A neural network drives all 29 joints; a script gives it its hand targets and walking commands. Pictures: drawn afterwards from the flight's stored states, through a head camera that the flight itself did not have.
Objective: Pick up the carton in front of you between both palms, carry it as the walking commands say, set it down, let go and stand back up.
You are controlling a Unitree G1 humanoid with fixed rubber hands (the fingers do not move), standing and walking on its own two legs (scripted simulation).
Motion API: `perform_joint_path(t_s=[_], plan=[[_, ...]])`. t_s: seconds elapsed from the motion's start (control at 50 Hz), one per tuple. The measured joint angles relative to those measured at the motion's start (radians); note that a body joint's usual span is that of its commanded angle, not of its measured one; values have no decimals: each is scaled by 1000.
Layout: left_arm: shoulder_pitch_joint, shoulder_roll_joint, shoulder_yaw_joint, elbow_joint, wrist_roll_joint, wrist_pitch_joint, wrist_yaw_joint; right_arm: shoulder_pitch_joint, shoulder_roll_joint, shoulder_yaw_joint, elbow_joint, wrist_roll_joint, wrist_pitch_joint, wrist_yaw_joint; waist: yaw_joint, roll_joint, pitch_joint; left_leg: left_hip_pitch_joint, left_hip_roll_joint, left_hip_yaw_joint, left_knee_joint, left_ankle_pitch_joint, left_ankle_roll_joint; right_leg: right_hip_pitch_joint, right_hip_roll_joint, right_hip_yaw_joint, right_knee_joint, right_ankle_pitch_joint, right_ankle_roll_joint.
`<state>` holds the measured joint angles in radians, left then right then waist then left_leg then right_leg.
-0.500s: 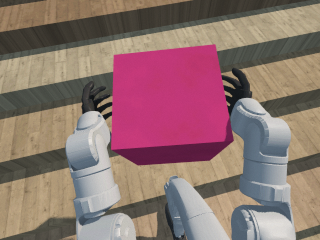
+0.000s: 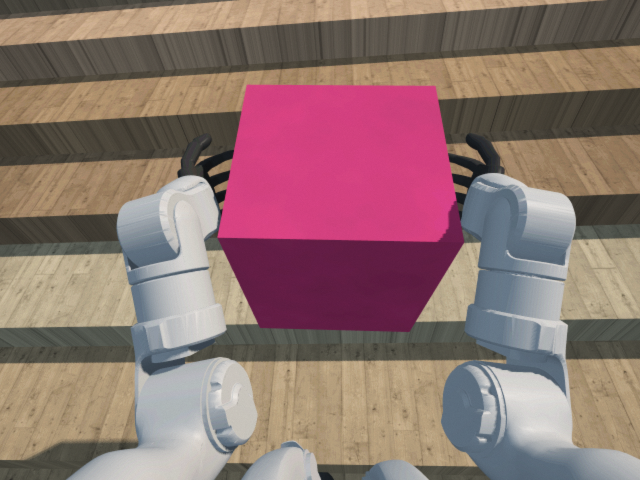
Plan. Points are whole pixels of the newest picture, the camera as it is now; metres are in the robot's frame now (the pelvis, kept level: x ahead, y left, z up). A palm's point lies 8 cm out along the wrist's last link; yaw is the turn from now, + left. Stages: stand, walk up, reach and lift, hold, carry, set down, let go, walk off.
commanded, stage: carry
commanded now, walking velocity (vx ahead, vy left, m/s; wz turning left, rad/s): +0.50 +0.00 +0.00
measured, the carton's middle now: (336, 221) +0.40 -0.02 +0.10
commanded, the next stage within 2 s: none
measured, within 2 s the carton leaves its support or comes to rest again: neither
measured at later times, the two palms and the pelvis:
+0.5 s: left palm (227, 24) +0.63 +0.10 +0.26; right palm out of the picture +0.68 -0.20 +0.26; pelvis +0.29 -0.08 +0.13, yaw -1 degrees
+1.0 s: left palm out of the picture +0.96 +0.10 +0.37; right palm out of the picture +0.91 -0.21 +0.38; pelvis +0.58 -0.01 +0.23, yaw -2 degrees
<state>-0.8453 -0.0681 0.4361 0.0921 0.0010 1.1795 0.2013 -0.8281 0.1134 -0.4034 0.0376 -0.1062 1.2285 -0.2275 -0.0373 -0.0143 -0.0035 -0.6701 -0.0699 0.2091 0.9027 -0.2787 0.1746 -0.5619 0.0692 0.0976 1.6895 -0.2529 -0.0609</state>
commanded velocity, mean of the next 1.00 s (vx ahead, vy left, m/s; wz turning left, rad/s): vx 0.50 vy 0.00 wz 0.00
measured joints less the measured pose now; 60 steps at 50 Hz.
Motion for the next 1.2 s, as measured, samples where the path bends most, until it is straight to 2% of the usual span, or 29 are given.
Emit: perform_joint_path(t_s=[0.04, 0.1, 0.16, 0.2, 0.26, 0.28, 0.32, 0.36, 0.38, 0.4, 0.42, 0.44, 0.48, 0.52, 0.56, 0.66, 0.74, 0.78, 0.82, 0.88, 0.9, 0.92, 0.94, 0.96, 1.0, 1.02, 1.06, 1.1, 1.2], plan=[[41, -49, 22, -35, 61, 4, -6, 46, -2, 21, -38, 47, 19, 9, -65, 24, 8, 99, 3, -14, -109, -3, -19, -131, -8, -20, 115, 6, -16], [74, -98, 46, -100, 114, 6, 6, 77, -15, 43, -62, 88, 19, -7, -136, 51, 31, 229, 31, -39, -255, 9, -37, -272, -35, -77, 33, -41, -31], [66, -94, 47, -143, 144, -6, 24, 55, -29, 64, -61, 127, -6, -25, -172, 39, 33, 316, 50, -52, -348, 8, -54, -412, -62, -117, 61, -117, -50], [58, -79, 38, -163, 146, -13, 34, 25, -37, 71, -50, 142, -23, -31, -179, 28, 27, 367, 57, -64, -387, -5, -68, -505, -86, -125, 144, -171, -61], [53, -63, 20, -176, 143, -6, 40, -3, -42, 65, -30, 151, -35, -31, -155, 12, 6, 459, 71, -84, -455, -29, -95, -599, -137, -136, 128, -182, -55], [57, -60, 14, -176, 138, 2, 40, -5, -40, 61, -21, 150, -36, -27, -137, 12, -5, 498, 81, -88, -492, -33, -105, -602, -152, -150, 47, -180, -53], [65, -55, 3, -164, 122, 23, 35, -3, -33, 45, -2, 135, -32, -15, -93, 17, -34, 568, 110, -87, -572, -5, -107, -544, -164, -200, -224, -144, -59], [68, -50, -16, -123, 111, 37, 26, 13, -22, 18, 11, 105, -22, 2, -29, 16, -67, 598, 140, -90, -575, 16, -108, -422, -136, -246, -477, -88, -77], [69, -50, -26, -95, 104, 38, 21, 27, -18, 1, 12, 92, -16, 10, 13, 12, -75, 584, 157, -90, -501, 23, -110, -335, -110, -261, -604, -46, -81], [70, -53, -37, -70, 92, 32, 14, 36, -20, -14, 14, 81, -17, 21, 58, 28, -65, 532, 190, -105, -346, 52, -109, -293, -92, -282, -630, -36, -77], [72, -58, -51, -51, 77, 24, 10, 46, -25, -30, 15, 69, -24, 31, 103, 33, -50, 442, 181, -171, -88, 75, -125, -267, -83, -291, -637, -39, -75], [81, -64, -71, -43, 64, 16, 16, 59, -28, -40, 17, 52, -36, 33, 139, 36, -32, 346, 141, -243, 189, 71, -134, -234, -77, -294, -658, -42, -73], [125, -72, -100, -49, 56, 3, 35, 92, -8, -62, 3, 18, -52, 37, 187, 49, -1, 196, 66, -305, 602, 76, -125, -145, -64, -294, -745, -41, -64], [163, -73, -110, -70, 27, -5, 39, 129, 26, -76, -34, -5, -61, 39, 209, 51, 23, 80, 34, -292, 785, 78, -102, -50, -60, -288, -857, -29, -47], [180, -68, -118, -89, 5, -20, 40, 159, 49, -71, -81, -16, -76, 38, 215, 44, 42, -19, 33, -258, 826, 64, -84, 36, -64, -282, -962, -11, -38], [167, -53, -142, -140, -35, -60, 41, 188, 31, -11, -177, -6, -104, 24, 201, 38, 34, -208, 82, -186, 715, -29, -70, 192, -81, -267, -1122, -5, -20], [152, -56, -151, -142, -19, -53, 36, 188, -7, 19, -186, 17, -85, 12, 177, 51, -33, -415, 121, -189, 1005, -193, -54, 293, -90, -242, -1181, -45, 11], [157, -53, -145, -138, -8, -35, 28, 178, -12, 27, -164, 25, -64, 6, 154, 52, -57, -497, 151, -180, 1018, -205, -61, 364, -107, -224, -1233, -62, 31], [169, -50, -132, -134, 1, -14, 23, 166, -10, 33, -130, 25, -47, 1, 122, 49, -78, -526, 186, -149, 864, -163, -71, 451, -129, -214, -1322, -61, 41], [172, -57, -94, -120, 25, 12, 12, 140, -14, 42, -64, 38, -27, -2, 70, 25, -113, -424, 194, -68, 467, -49, -53, 556, -175, -216, -1459, -24, 21], [175, -59, -80, -116, 32, 16, 10, 128, -18, 46, -33, 43, -28, -1, 47, 25, -121, -360, 177, -48, 363, -26, -43, 570, -190, -227, -1455, -13, 24], [182, -59, -67, -113, 40, 17, 10, 121, -18, 52, -1, 49, -35, 1, 15, 19, -124, -271, 149, -37, 278, -87, -40, 562, -212, -245, -1399, -9, 29], [187, -58, -52, -107, 50, 14, 11, 113, -16, 59, 27, 55, -42, 3, -24, 17, -117, -181, 121, -34, 185, -52, -48, 525, -238, -254, -1260, 37, 28], [184, -50, -37, -94, 62, 1, 11, 104, -12, 66, 45, 63, -49, 4, -61, 13, -96, -156, 108, -31, 174, -40, -61, 445, -238, -202, -1024, 43, 40], [183, -31, -16, -65, 83, -29, 15, 112, 7, 89, 57, 72, -68, -9, -110, -5, -53, -106, 96, -31, 143, -44, -73, 243, -144, -56, -474, 31, 47], [188, -34, -3, -62, 85, -36, 13, 130, 14, 99, 53, 72, -76, -16, -120, -20, -37, -70, 88, -32, 105, -41, -77, 161, -95, -24, -266, 27, 34], [205, -60, 13, -82, 85, -39, 8, 167, 18, 101, 31, 86, -86, -17, -119, -37, -12, 8, 78, -36, 11, -24, -84, 25, -37, -26, -30, 33, 5], [223, -85, 7, -121, 90, -46, 5, 185, 17, 94, 3, 102, -99, -11, -99, -39, 10, 85, 75, -37, -83, -5, -87, -93, -26, -59, 50, 29, -17], [241, -81, -49, -214, 79, -69, 10, 195, 14, 101, -84, 117, -128, 12, -46, -22, 19, 238, 81, -49, -251, 10, -94, -312, -78, -125, -27, -32, -44]])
